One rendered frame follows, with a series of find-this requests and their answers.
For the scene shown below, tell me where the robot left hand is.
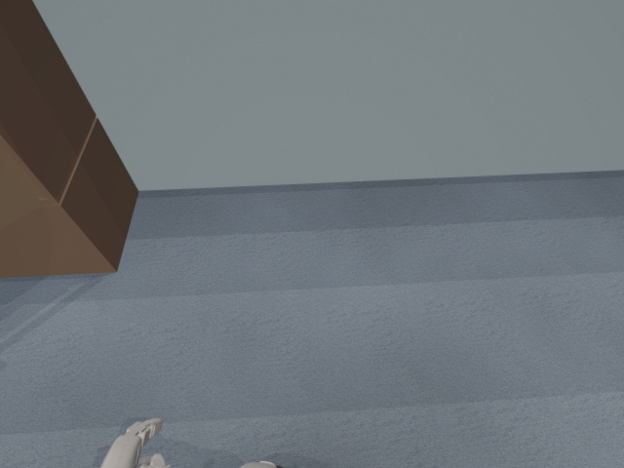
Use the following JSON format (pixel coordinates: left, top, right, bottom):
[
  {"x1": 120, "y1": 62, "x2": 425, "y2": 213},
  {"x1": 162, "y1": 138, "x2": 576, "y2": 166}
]
[{"x1": 100, "y1": 418, "x2": 170, "y2": 468}]

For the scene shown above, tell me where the cupboard door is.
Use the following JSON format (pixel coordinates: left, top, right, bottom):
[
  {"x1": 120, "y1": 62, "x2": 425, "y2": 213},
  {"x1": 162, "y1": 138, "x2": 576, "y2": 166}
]
[{"x1": 0, "y1": 156, "x2": 44, "y2": 230}]

